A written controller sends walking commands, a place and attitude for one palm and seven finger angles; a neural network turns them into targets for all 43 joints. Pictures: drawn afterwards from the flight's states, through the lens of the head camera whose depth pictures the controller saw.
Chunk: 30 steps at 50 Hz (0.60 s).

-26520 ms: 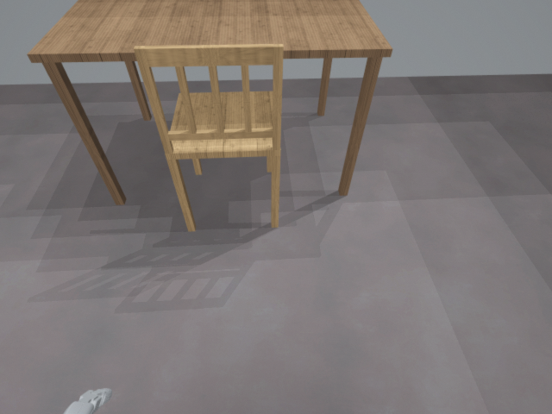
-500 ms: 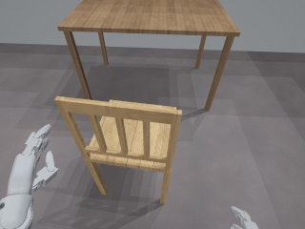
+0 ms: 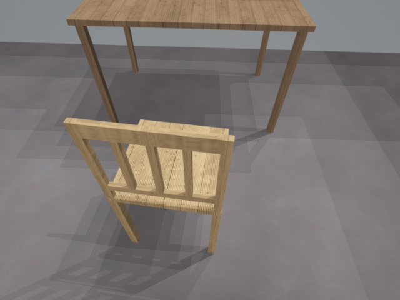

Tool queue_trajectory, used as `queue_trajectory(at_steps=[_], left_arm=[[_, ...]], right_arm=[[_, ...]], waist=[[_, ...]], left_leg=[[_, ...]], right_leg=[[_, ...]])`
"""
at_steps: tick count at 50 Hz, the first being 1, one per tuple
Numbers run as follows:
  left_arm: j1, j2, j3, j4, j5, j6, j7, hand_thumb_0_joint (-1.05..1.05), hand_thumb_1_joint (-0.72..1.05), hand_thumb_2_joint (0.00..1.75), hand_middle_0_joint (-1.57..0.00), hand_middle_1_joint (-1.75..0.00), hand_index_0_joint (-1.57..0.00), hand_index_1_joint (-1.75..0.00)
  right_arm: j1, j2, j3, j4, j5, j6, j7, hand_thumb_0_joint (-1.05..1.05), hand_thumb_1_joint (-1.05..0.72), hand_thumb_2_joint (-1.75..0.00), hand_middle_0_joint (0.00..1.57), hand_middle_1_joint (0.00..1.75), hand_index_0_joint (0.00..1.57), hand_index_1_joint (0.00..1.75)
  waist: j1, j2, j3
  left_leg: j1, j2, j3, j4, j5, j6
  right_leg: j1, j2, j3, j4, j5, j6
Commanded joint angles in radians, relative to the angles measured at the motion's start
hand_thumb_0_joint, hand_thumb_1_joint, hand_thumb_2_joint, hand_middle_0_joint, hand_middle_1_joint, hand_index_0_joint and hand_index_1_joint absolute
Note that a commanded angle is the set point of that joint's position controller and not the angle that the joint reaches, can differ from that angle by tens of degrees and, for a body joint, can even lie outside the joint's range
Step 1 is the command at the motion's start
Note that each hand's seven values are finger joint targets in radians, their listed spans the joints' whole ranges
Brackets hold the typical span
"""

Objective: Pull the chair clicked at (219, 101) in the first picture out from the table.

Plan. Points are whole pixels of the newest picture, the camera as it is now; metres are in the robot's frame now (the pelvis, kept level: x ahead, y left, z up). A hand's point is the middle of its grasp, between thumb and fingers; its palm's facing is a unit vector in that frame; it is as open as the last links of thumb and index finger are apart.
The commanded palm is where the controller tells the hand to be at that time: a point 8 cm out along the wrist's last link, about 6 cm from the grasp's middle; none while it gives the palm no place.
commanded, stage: let the arm hang, fingers relaxed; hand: left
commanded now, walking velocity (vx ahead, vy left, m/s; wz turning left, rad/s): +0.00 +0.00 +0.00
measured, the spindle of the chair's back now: (156, 169) +0.47 +0.16 -0.11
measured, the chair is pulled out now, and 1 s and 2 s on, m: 0.65 0.65 0.65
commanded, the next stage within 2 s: look to check the result in 0.52 s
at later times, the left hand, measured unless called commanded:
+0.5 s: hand out of the picture +0.01 +0.16 -0.17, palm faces +0.02 -0.98 -0.19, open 7.3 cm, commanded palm none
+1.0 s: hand out of the picture +0.01 +0.16 -0.17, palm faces +0.02 -0.98 -0.19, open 7.4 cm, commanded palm none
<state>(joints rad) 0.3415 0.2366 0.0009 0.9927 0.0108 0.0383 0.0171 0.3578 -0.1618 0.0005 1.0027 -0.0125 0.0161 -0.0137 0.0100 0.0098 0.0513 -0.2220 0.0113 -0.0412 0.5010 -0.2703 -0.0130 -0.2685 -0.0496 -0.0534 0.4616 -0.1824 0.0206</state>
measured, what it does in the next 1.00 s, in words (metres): stands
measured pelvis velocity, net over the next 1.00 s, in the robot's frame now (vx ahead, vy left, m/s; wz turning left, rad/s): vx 0.00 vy -0.01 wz -0.01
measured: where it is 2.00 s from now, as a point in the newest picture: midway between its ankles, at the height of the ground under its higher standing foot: outside the picture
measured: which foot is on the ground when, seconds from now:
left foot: down 0.00-1.00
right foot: down 0.00-1.00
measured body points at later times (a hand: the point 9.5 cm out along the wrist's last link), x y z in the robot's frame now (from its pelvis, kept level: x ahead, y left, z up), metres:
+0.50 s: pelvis +0.00 -0.01 +0.00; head +0.02 -0.01 +0.45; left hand +0.01 +0.22 -0.16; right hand -0.02 -0.21 -0.16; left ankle +0.00 +0.13 -0.74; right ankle +0.04 -0.14 -0.74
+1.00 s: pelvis +0.00 -0.01 +0.00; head +0.03 -0.01 +0.45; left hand +0.01 +0.21 -0.16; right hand -0.02 -0.22 -0.16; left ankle +0.00 +0.13 -0.74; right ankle +0.04 -0.14 -0.74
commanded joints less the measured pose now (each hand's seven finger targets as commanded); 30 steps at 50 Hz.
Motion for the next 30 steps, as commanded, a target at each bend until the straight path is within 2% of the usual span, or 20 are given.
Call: queue_trajectory(at_steps=[1, 3, 5, 8, 9, 12, 17, 18, 19, 20, 22, 25, 27, 29, 30], left_arm=[[0.018, 0.075, 0.007, -0.030, -0.001, -0.030, 0.006, 0.00, 0.90, 0.90, -0.20, -0.30, -0.20, -0.30], [0.020, 0.066, 0.003, -0.016, -0.003, -0.033, 0.008, 0.00, 0.90, 0.90, -0.20, -0.30, -0.20, -0.30], [0.023, 0.060, 0.001, -0.005, -0.004, -0.033, 0.010, 0.00, 0.90, 0.90, -0.20, -0.30, -0.20, -0.30], [0.028, 0.049, 0.000, 0.008, -0.005, -0.035, 0.011, 0.00, 0.90, 0.90, -0.20, -0.30, -0.20, -0.30], [0.033, 0.046, -0.002, 0.013, -0.005, -0.034, 0.012, 0.00, 0.90, 0.90, -0.20, -0.30, -0.20, -0.30], [0.033, 0.037, 0.000, 0.019, -0.004, -0.036, 0.014, 0.00, 0.90, 0.90, -0.20, -0.30, -0.20, -0.30], [0.024, 0.024, 0.003, 0.025, -0.004, -0.038, 0.015, 0.00, 0.90, 0.90, -0.20, -0.30, -0.20, -0.30], [0.023, 0.024, 0.004, 0.025, -0.004, -0.038, 0.015, 0.00, 0.90, 0.90, -0.20, -0.30, -0.20, -0.30], [0.023, 0.022, 0.003, 0.027, -0.004, -0.036, 0.016, 0.00, 0.90, 0.90, -0.20, -0.30, -0.20, -0.30], [0.024, 0.023, 0.004, 0.027, -0.003, -0.037, 0.016, 0.00, 0.90, 0.90, -0.20, -0.30, -0.20, -0.30], [0.022, 0.019, 0.005, 0.025, -0.003, -0.039, 0.015, 0.00, 0.90, 0.90, -0.20, -0.30, -0.20, -0.30], [0.015, 0.020, 0.005, 0.025, -0.002, -0.038, 0.016, 0.00, 0.90, 0.90, -0.20, -0.30, -0.20, -0.30], [0.012, 0.018, 0.006, 0.023, -0.003, -0.039, 0.015, 0.00, 0.90, 0.90, -0.20, -0.30, -0.20, -0.30], [0.013, 0.020, 0.006, 0.024, -0.002, -0.038, 0.016, 0.00, 0.90, 0.90, -0.20, -0.30, -0.20, -0.30], [0.014, 0.019, 0.008, 0.023, -0.002, -0.039, 0.017, 0.00, 0.90, 0.90, -0.20, -0.30, -0.20, -0.30]], right_arm=[[0.085, -0.096, -0.020, -0.022, -0.001, -0.028, -0.006, 0.00, -0.90, -0.90, 0.20, 0.30, 0.20, 0.30], [0.098, -0.088, -0.016, -0.005, 0.001, -0.032, -0.009, 0.00, -0.90, -0.90, 0.20, 0.30, 0.20, 0.30], [0.099, -0.080, -0.014, 0.005, 0.001, -0.034, -0.011, 0.00, -0.90, -0.90, 0.20, 0.30, 0.20, 0.30], [0.104, -0.070, -0.009, 0.017, 0.003, -0.039, -0.014, 0.00, -0.90, -0.90, 0.20, 0.30, 0.20, 0.30], [0.095, -0.067, -0.010, 0.020, 0.004, -0.036, -0.015, 0.00, -0.90, -0.90, 0.20, 0.30, 0.20, 0.30], [0.104, -0.055, -0.008, 0.029, 0.003, -0.036, -0.015, 0.00, -0.90, -0.90, 0.20, 0.30, 0.20, 0.30], [0.104, -0.042, -0.008, 0.036, 0.002, -0.035, -0.017, 0.00, -0.90, -0.90, 0.20, 0.30, 0.20, 0.30], [0.104, -0.039, -0.008, 0.037, 0.002, -0.035, -0.018, 0.00, -0.90, -0.90, 0.20, 0.30, 0.20, 0.30], [0.093, -0.039, -0.010, 0.035, 0.003, -0.032, -0.019, 0.00, -0.90, -0.90, 0.20, 0.30, 0.20, 0.30], [0.100, -0.038, -0.010, 0.034, 0.002, -0.034, -0.019, 0.00, -0.90, -0.90, 0.20, 0.30, 0.20, 0.30], [0.102, -0.038, -0.010, 0.034, 0.002, -0.033, -0.019, 0.00, -0.90, -0.90, 0.20, 0.30, 0.20, 0.30], [0.097, -0.040, -0.012, 0.035, 0.002, -0.030, -0.018, 0.00, -0.90, -0.90, 0.20, 0.30, 0.20, 0.30], [0.102, -0.042, -0.011, 0.036, 0.002, -0.032, -0.018, 0.00, -0.90, -0.90, 0.20, 0.30, 0.20, 0.30], [0.091, -0.038, -0.012, 0.036, 0.002, -0.028, -0.018, 0.00, -0.90, -0.90, 0.20, 0.30, 0.20, 0.30], [0.097, -0.037, -0.012, 0.037, 0.001, -0.030, -0.018, 0.00, -0.90, -0.90, 0.20, 0.30, 0.20, 0.30]], waist=[[-0.008, -0.040, 0.013], [-0.011, -0.038, -0.009], [-0.007, -0.012, 0.005], [-0.005, -0.021, 0.007], [0.000, -0.005, 0.044], [-0.004, -0.020, 0.027], [-0.007, 0.024, 0.028], [-0.007, 0.029, 0.032], [-0.004, 0.042, 0.065], [-0.006, 0.039, 0.049], [-0.008, -0.019, 0.021], [-0.010, -0.025, 0.043], [-0.013, -0.032, 0.019], [-0.009, -0.011, 0.051], [-0.012, -0.006, 0.039]], left_leg=[[-0.091, 0.049, -0.059, -0.136, -0.030, 0.068], [-0.071, 0.052, -0.054, -0.129, 0.019, 0.066], [-0.079, 0.057, -0.055, -0.136, 0.049, 0.067], [-0.075, 0.059, -0.052, -0.135, 0.084, 0.064], [-0.086, 0.057, -0.052, -0.138, 0.072, 0.067], [-0.074, 0.053, -0.044, -0.129, 0.082, 0.062], [-0.071, 0.052, -0.040, -0.133, 0.072, 0.058], [-0.074, 0.054, -0.038, -0.132, 0.072, 0.057], [-0.086, 0.054, -0.041, -0.142, 0.052, 0.060], [-0.088, 0.055, -0.044, -0.140, 0.059, 0.060], [-0.065, 0.053, -0.038, -0.127, 0.071, 0.057], [-0.067, 0.053, -0.038, -0.128, 0.055, 0.058], [-0.053, 0.053, -0.039, -0.127, 0.060, 0.057], [-0.063, 0.051, -0.036, -0.132, 0.044, 0.058], [-0.060, 0.052, -0.034, -0.128, 0.058, 0.056]], right_leg=[[0.040, -0.052, 0.080, -0.107, -0.141, -0.061], [0.050, -0.056, 0.080, -0.098, -0.104, -0.063], [0.058, -0.053, 0.073, -0.088, -0.067, -0.065], [0.062, -0.056, 0.069, -0.075, -0.038, -0.064], [0.045, -0.052, 0.071, -0.087, -0.049, -0.067], [0.049, -0.058, 0.075, -0.082, -0.044, -0.066], [0.048, -0.054, 0.082, -0.085, -0.050, -0.068], [0.048, -0.054, 0.080, -0.084, -0.045, -0.068], [0.033, -0.048, 0.077, -0.094, -0.055, -0.069], [0.046, -0.050, 0.081, -0.088, -0.045, -0.068], [0.053, -0.054, 0.080, -0.088, -0.040, -0.068], [0.032, -0.053, 0.080, -0.099, -0.065, -0.068], [0.037, -0.055, 0.081, -0.096, -0.064, -0.067], [0.022, -0.052, 0.081, -0.109, -0.078, -0.069], [0.030, -0.054, 0.085, -0.102, -0.064, -0.069]])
